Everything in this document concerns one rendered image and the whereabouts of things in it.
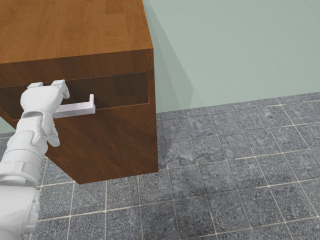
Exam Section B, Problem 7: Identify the drawer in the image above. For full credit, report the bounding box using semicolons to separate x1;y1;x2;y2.
0;70;149;120

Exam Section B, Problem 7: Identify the robot left hand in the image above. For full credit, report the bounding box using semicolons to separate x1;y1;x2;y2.
20;79;70;147

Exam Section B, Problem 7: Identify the handle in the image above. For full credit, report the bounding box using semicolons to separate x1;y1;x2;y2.
53;94;96;119

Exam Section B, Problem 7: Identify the robot left forearm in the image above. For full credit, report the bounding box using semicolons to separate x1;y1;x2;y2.
0;108;54;188

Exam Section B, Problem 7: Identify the cabinet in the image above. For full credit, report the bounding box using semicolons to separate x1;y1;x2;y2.
0;0;159;185

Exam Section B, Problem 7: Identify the left robot upper arm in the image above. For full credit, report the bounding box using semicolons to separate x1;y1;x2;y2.
0;185;41;240

